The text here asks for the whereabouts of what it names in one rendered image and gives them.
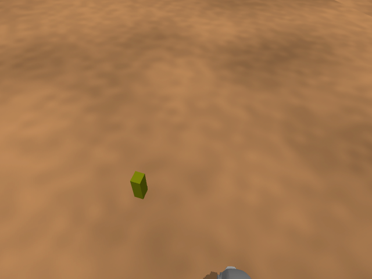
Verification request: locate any carton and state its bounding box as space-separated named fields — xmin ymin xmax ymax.
xmin=130 ymin=171 xmax=148 ymax=199

